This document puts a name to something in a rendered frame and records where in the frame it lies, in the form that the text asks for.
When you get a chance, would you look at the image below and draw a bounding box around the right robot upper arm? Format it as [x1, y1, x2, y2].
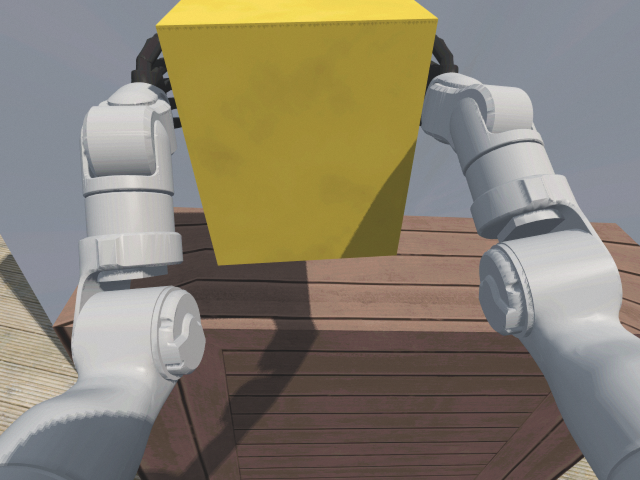
[479, 229, 640, 480]

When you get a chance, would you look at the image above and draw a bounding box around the left robot upper arm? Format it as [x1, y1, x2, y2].
[0, 286, 206, 480]

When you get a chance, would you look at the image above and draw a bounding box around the right robot forearm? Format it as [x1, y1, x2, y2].
[421, 73, 623, 311]

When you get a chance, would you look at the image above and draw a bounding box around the pedestal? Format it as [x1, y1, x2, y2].
[52, 207, 640, 480]

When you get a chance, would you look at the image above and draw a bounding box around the robot right hand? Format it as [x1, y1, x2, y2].
[419, 34, 458, 126]

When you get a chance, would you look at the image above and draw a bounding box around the robot left hand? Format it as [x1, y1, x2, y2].
[131, 33, 182, 129]

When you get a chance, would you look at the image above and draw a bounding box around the carton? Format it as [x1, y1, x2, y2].
[155, 0, 438, 266]

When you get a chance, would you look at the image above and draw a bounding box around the left robot forearm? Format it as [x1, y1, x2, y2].
[71, 82, 183, 370]

